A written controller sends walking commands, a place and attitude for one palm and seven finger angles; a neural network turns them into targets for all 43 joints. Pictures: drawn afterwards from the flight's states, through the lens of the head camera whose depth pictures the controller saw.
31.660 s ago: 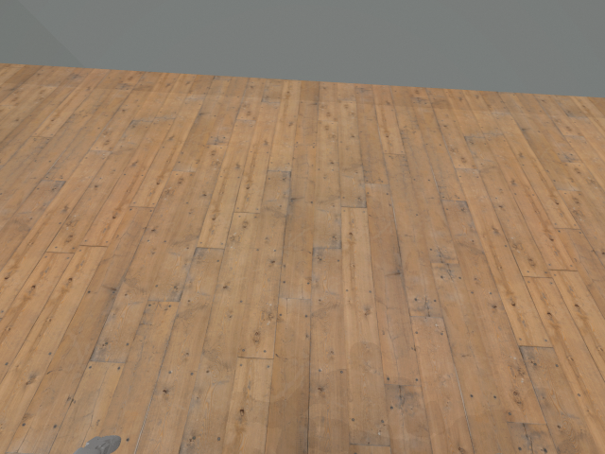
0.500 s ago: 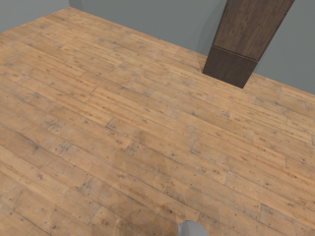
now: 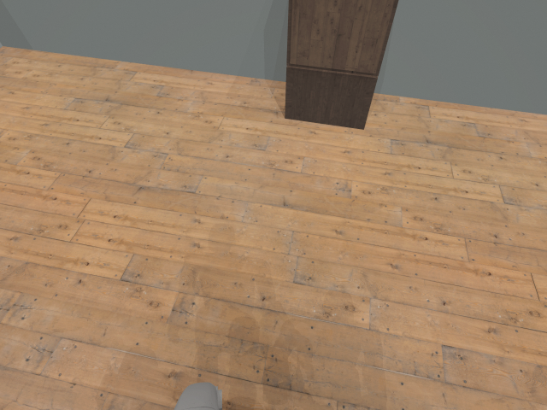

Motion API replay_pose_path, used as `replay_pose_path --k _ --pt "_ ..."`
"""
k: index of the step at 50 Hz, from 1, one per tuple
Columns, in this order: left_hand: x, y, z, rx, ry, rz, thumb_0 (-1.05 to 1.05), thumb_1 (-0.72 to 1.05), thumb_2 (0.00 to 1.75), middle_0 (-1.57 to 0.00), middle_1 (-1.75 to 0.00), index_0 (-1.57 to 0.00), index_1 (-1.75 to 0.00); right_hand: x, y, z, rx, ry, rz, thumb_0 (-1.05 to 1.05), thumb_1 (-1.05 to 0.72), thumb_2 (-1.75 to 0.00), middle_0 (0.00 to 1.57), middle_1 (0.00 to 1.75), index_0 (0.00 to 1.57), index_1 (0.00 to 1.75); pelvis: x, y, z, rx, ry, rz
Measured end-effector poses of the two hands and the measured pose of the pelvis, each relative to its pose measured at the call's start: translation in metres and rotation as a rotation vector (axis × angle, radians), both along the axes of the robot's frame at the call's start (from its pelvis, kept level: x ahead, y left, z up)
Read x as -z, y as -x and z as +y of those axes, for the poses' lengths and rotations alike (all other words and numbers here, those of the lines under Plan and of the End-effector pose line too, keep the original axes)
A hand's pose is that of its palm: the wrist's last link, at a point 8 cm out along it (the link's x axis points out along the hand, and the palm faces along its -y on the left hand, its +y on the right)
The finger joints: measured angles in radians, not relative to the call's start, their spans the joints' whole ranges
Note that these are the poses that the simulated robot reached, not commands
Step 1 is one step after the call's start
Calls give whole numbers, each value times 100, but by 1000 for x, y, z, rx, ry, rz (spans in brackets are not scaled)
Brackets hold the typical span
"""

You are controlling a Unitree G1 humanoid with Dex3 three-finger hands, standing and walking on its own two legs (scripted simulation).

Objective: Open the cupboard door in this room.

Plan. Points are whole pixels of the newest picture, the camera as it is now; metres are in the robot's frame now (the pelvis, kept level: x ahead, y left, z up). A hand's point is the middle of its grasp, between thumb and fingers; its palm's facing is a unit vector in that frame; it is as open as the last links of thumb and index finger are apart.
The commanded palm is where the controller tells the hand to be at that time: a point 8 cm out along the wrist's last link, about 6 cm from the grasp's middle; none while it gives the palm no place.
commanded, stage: turn or walk to find it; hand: left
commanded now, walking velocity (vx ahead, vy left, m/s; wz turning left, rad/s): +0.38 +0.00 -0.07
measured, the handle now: out of the picture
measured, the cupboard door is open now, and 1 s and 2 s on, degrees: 0 0 0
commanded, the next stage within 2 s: stand and wait in 0.76 s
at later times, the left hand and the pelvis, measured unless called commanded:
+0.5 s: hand (163, 388) +0.19 +0.20 -0.18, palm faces +0.05 -0.99 -0.13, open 7.4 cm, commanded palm none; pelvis +0.25 +0.05 -0.01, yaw -3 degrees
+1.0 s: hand (229, 193) +0.61 +0.13 -0.16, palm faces -0.11 -0.98 -0.19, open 7.4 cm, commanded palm none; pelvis +0.46 -0.03 -0.01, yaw -3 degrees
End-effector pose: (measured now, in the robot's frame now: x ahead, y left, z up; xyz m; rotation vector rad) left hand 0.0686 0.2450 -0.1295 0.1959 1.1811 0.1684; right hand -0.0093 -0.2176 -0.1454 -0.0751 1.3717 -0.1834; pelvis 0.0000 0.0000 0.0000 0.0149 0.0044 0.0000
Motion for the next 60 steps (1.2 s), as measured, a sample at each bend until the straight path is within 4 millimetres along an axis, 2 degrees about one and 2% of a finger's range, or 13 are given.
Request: replay_pose_path --k 4,9,16,19,23,29,35,39,45,48,52,57,60 --pt "-8 -3 6 -12 -20 69 -1 94 90 -20 -30 -20 -30 -5 -90 -9 -40 9 -145 0 -92 -90 20 30 20 30 -5 -36 2 11 -2 7" --pt "-4 -2 1 -58 4 167 0 92 90 -19 -30 -20 -30 -11 -184 -6 -104 8 -228 0 -92 -90 20 30 19 30 -5 -83 8 22 0 15" --pt "11 -1 -13 -137 82 371 0 91 90 -19 -30 -20 -30 -9 -305 22 -201 9 -276 0 -91 -90 20 30 19 30 7 -160 24 26 10 21" --pt "21 -13 -11 -146 117 461 0 91 90 -20 -30 -20 -30 -6 -346 36 -203 26 -313 0 -91 -90 20 30 20 30 17 -198 35 29 17 11" --pt "23 -71 0 -118 131 440 1 90 90 -20 -30 -20 -30 -9 -352 42 -147 40 -283 0 -91 -90 20 30 20 30 11 -235 45 49 15 -10" --pt "19 -209 19 -43 115 225 1 91 90 -19 -30 -20 -30 -19 -321 27 -33 98 -118 -2 -96 -90 21 30 20 30 -3 -287 50 48 15 -14" --pt "7 -334 29 20 66 62 2 94 90 -19 -30 -20 -30 -24 -293 23 34 77 62 -1 -94 -90 20 30 20 30 -8 -338 38 50 14 -8" --pt "0 -412 15 93 49 -4 1 93 90 -19 -30 -19 -30 -21 -286 26 91 35 151 -1 -92 -90 20 30 20 30 -6 -373 24 58 11 -4" --pt "2 -521 -35 196 36 -115 1 92 90 -19 -30 -19 -30 -3 -300 21 160 -41 274 0 -91 -90 20 30 20 30 11 -432 -9 63 -5 -9" --pt "2 -542 -58 193 43 -153 0 91 90 -19 -30 -20 -30 6 -330 9 158 -66 282 0 -91 -90 20 30 20 30 14 -452 -23 59 1 -25" --pt "-1 -531 -74 138 62 -91 0 91 90 -19 -30 -20 -30 9 -400 -16 111 -56 168 0 -91 -90 20 30 20 30 4 -475 -34 55 -4 -37" --pt "-12 -526 -57 43 9 -73 -5 96 90 -20 -30 -20 -30 3 -498 -41 39 -24 -16 0 -91 -90 20 30 20 30 -4 -502 -42 47 5 -26" --pt "-9 -514 -52 28 8 -10 -4 95 90 -20 -30 -20 -30 -5 -545 -54 11 13 -91 1 -93 -90 20 30 20 30 -7 -517 -42 45 12 -23"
